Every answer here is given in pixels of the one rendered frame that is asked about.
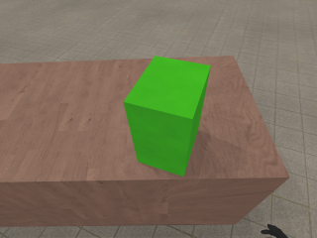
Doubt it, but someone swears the pedestal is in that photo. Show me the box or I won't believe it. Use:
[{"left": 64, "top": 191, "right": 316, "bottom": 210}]
[{"left": 0, "top": 56, "right": 290, "bottom": 227}]

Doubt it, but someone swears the carton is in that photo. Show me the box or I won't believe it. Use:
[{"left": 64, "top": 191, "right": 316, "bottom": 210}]
[{"left": 124, "top": 56, "right": 211, "bottom": 177}]

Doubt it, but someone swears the right robot hand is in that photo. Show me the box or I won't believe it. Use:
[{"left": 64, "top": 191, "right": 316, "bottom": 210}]
[{"left": 261, "top": 224, "right": 288, "bottom": 238}]

